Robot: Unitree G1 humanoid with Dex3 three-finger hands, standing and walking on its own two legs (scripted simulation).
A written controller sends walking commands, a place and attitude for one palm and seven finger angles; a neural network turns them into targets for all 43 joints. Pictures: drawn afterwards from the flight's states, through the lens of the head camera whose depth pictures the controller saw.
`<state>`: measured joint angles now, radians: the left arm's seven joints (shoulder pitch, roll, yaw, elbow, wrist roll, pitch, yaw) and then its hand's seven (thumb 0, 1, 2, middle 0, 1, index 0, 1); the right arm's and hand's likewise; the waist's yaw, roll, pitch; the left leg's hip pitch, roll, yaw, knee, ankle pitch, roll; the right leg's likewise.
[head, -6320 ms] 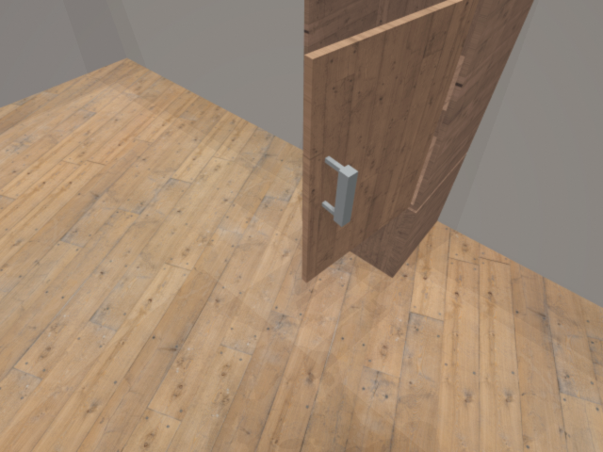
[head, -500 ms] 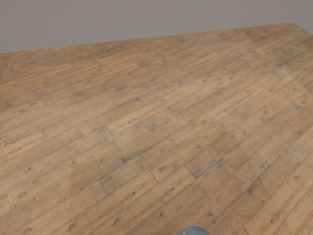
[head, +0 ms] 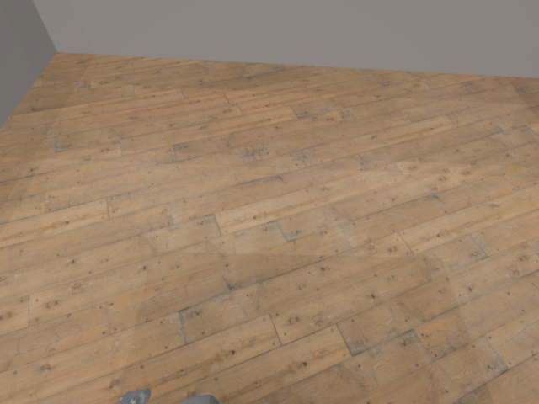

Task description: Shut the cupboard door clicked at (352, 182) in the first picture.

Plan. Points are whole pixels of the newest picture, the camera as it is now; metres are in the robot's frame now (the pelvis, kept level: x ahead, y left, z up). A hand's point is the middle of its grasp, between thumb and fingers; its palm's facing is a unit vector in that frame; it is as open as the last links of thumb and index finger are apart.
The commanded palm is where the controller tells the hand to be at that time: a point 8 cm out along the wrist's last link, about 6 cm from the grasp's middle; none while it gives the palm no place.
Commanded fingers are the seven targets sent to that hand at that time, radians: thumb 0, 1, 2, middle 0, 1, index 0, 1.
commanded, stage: walk to a spot facing it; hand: left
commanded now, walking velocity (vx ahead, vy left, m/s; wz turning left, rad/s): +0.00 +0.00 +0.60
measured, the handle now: out of the picture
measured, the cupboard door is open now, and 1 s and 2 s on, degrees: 80 80 80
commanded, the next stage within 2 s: none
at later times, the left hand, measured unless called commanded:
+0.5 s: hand out of the picture +0.08 +0.16 -0.14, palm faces +0.26 -0.91 -0.31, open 7.4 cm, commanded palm none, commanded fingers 0.00 0.90 0.90 -0.20 -0.30 -0.20 -0.30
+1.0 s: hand out of the picture +0.02 +0.17 -0.16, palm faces +0.59 -0.77 -0.26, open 7.4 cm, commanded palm none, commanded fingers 0.00 0.90 0.90 -0.20 -0.30 -0.20 -0.30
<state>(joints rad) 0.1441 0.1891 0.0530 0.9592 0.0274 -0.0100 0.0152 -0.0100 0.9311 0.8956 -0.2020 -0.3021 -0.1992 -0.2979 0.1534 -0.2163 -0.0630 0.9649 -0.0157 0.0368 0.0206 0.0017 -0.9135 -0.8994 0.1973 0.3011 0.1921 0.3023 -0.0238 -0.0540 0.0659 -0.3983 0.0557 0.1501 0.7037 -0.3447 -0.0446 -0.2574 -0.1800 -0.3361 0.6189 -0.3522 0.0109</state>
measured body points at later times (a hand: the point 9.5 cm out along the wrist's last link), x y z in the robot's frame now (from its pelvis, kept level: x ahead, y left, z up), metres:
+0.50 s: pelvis +0.06 -0.06 +0.00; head +0.13 -0.08 +0.45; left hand +0.07 +0.21 -0.12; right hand +0.21 -0.28 -0.16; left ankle -0.01 +0.07 -0.64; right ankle +0.06 -0.15 -0.73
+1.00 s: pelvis +0.08 -0.05 +0.00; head +0.12 -0.01 +0.45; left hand -0.01 +0.21 -0.14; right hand +0.32 -0.20 -0.13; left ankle +0.02 +0.04 -0.73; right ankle +0.15 -0.19 -0.66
